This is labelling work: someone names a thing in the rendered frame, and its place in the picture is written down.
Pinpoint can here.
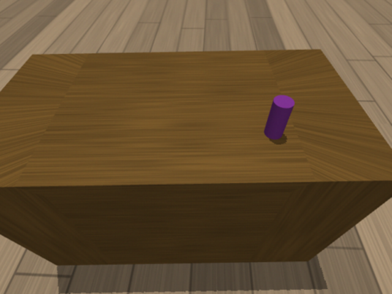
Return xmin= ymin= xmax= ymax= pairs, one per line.
xmin=264 ymin=95 xmax=295 ymax=140

